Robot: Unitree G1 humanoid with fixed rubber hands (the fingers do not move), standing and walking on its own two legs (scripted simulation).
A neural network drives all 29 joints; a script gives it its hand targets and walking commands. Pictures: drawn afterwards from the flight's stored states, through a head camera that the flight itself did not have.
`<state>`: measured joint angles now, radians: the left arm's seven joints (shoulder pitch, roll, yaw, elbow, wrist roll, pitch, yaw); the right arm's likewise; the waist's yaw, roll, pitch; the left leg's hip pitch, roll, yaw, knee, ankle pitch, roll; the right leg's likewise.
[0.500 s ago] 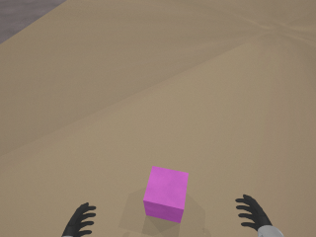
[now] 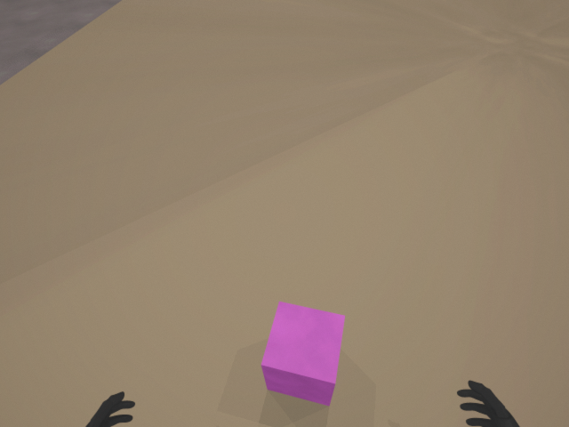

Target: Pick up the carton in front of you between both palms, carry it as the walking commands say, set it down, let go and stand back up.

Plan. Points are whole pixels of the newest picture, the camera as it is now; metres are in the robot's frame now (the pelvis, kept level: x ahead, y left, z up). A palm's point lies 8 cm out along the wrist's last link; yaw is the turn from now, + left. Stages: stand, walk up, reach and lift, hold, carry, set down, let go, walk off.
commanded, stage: stand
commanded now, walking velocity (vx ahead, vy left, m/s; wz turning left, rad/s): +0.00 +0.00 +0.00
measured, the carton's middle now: (304, 354) +0.45 -0.02 -0.65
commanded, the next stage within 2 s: none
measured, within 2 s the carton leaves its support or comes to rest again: neither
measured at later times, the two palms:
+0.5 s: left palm out of the picture +0.09 +0.30 -0.08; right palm out of the picture +0.10 -0.29 -0.10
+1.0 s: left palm out of the picture +0.07 +0.31 -0.09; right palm out of the picture +0.07 -0.30 -0.10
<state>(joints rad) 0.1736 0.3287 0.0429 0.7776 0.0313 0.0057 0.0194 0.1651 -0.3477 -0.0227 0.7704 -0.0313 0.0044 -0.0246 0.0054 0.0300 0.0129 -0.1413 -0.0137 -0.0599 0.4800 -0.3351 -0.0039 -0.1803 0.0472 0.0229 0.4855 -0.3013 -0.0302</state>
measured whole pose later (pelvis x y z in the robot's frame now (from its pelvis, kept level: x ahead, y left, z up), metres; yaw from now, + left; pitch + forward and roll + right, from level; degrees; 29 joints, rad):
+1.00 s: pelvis -0.03 +0.00 +0.01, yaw +0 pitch -3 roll +0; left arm 0.13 0.37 0.03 0.99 0.02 -0.01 0.01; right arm 0.14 -0.38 0.00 0.98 -0.02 -0.01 -0.02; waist 0.01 0.02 0.03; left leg -0.08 -0.02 -0.06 0.36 -0.23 0.00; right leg -0.12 0.03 0.02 0.36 -0.20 -0.02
